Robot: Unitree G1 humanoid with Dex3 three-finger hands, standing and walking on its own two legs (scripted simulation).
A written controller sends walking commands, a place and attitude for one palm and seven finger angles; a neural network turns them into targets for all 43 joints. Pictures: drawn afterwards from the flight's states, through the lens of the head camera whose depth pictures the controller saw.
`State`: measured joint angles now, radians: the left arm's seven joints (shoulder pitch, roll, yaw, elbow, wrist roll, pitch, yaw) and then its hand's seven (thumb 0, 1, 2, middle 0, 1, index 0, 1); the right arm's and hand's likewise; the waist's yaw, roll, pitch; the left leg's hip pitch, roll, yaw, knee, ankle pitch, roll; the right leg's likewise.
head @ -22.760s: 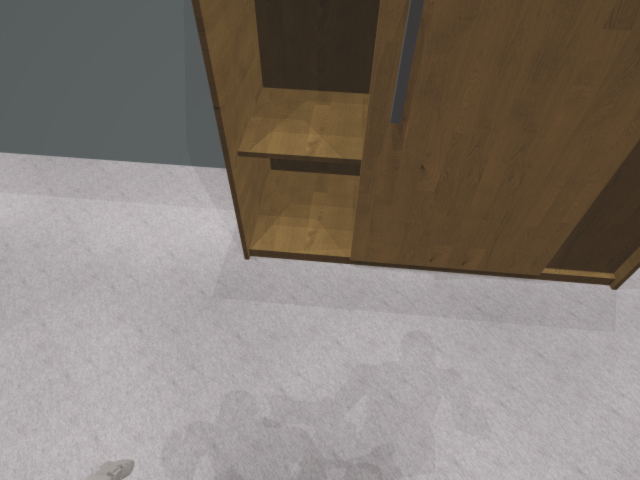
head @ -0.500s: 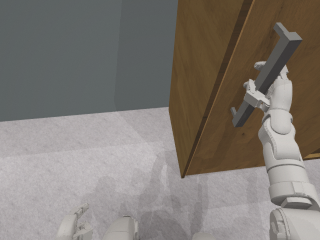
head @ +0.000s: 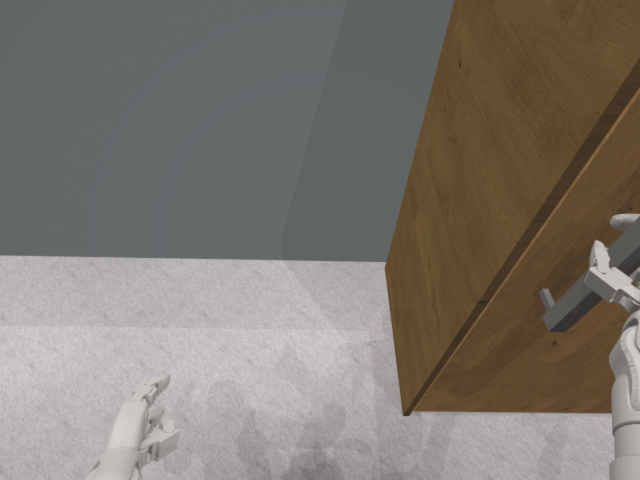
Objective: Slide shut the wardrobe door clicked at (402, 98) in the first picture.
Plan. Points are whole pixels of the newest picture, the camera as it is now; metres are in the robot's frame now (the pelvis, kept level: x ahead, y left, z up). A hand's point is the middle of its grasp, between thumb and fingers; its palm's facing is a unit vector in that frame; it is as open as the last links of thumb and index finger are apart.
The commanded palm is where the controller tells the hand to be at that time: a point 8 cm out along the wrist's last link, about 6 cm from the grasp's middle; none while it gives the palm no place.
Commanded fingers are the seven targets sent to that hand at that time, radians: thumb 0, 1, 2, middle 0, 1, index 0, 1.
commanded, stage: stop walking and hold the door there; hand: right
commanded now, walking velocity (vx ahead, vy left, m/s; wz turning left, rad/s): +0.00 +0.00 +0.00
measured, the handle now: (605, 252) +0.38 -0.34 +0.09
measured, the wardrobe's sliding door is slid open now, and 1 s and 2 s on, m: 0.00 0.00 0.00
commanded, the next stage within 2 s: none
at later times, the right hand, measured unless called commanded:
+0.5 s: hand (604, 270) +0.34 -0.32 +0.11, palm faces +0.47 +0.85 -0.24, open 6.2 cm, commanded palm +0.30 -0.34 +0.10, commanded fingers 0.00 -0.90 -0.90 0.45 1.40 0.45 1.40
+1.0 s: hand (605, 273) +0.34 -0.32 +0.10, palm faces +0.38 +0.90 -0.23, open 5.9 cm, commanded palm +0.30 -0.35 +0.10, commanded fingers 0.00 -0.90 -0.90 0.45 1.40 0.45 1.40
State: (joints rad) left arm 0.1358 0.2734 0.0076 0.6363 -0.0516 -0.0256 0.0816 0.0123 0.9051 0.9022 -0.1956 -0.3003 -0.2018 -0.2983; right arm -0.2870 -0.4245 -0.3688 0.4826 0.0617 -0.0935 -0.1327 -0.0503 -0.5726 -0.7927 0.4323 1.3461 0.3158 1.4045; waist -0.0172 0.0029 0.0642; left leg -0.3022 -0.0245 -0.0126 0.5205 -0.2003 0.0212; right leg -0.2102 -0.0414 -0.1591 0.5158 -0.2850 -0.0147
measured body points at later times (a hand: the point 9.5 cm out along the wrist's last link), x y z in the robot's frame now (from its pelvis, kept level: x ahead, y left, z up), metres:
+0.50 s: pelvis +0.01 -0.02 +0.01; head +0.00 -0.01 +0.46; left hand +0.13 +0.24 -0.10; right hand +0.31 -0.36 +0.12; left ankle +0.05 +0.10 -0.73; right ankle +0.00 -0.10 -0.73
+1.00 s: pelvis -0.02 -0.06 +0.00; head +0.00 -0.06 +0.45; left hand +0.14 +0.20 -0.10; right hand +0.32 -0.36 +0.12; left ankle +0.04 +0.10 -0.73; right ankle +0.00 -0.10 -0.73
